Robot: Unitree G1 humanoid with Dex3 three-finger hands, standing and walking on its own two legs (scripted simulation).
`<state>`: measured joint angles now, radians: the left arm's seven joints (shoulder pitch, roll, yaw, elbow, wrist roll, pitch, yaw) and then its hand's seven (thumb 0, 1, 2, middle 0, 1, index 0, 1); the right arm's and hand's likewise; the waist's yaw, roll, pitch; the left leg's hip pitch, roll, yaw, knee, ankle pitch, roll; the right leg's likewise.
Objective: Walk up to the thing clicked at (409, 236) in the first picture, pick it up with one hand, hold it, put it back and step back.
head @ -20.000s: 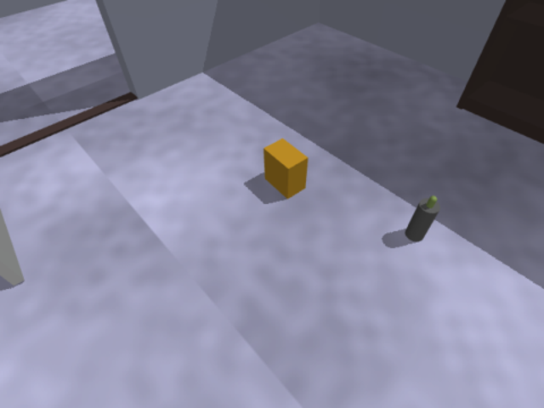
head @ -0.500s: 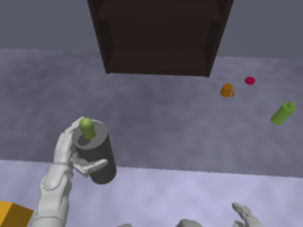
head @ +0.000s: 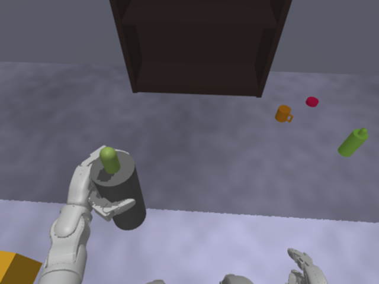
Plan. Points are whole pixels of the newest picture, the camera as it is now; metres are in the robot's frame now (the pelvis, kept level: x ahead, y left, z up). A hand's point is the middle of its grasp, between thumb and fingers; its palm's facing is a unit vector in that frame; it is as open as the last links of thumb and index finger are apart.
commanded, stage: hold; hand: left
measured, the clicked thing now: (120, 188) +0.32 +0.15 +0.02
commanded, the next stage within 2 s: crouch in 0.66 s
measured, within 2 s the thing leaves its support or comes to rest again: neither
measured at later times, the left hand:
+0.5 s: hand (114, 186) +0.31 +0.16 +0.04, palm faces -0.13 -0.99 -0.03, open 11.2 cm
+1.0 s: hand (114, 191) +0.31 +0.16 +0.02, palm faces -0.11 -0.99 -0.02, open 11.2 cm
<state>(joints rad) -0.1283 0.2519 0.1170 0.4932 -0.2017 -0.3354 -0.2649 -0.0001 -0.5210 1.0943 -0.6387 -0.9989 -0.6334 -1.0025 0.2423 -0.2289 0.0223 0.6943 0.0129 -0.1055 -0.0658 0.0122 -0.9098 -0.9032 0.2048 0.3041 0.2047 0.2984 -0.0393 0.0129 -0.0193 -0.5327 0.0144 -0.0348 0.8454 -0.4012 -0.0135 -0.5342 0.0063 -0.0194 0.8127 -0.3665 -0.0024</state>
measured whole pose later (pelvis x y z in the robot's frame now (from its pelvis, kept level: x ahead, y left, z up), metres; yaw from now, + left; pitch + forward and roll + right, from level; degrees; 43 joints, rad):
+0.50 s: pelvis +0.00 +0.00 +0.00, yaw +0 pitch +5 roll -1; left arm -0.10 0.25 0.10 0.46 -0.20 -0.32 -0.27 0.00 -0.52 1.09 -0.64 -1.00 -0.64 -1.00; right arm 0.24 -0.23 0.03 0.69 0.02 -0.12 -0.07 0.01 -0.91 -0.90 0.20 0.30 0.20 0.30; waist -0.03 0.01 -0.02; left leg -0.53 0.01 -0.04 0.84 -0.40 -0.01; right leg -0.52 0.00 -0.02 0.81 -0.37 0.00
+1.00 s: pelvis -0.01 +0.01 -0.01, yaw +0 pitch +6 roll -1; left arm -0.15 0.24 0.11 0.56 -0.20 -0.38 -0.26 0.00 -0.53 1.09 -0.65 -0.98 -0.65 -0.98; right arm 0.23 -0.23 0.02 0.70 0.01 -0.13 -0.05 0.01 -0.90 -0.90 0.21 0.30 0.21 0.30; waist -0.03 0.01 -0.03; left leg -0.60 0.01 -0.04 0.90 -0.41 0.00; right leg -0.60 0.00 -0.02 0.86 -0.37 0.01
